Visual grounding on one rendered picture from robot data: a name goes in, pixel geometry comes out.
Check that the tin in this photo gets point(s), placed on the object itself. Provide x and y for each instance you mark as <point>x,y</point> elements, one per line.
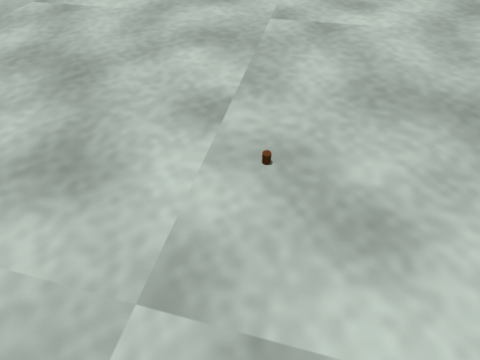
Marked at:
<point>266,157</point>

